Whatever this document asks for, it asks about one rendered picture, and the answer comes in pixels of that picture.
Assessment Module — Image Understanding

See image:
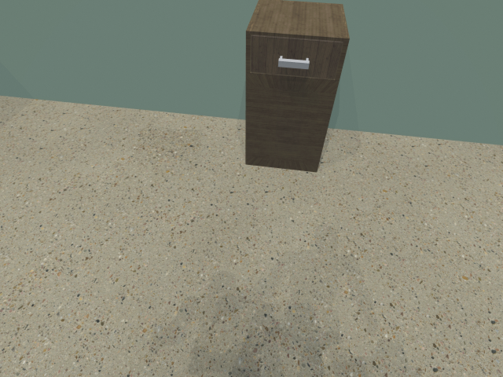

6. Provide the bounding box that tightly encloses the cabinet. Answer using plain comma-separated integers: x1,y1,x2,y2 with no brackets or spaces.
245,0,350,172

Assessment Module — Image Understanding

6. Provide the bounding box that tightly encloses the handle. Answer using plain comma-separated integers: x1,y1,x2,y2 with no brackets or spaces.
278,56,310,69

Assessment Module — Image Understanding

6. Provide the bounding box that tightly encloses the drawer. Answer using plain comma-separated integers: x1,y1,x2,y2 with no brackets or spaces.
251,35,343,79

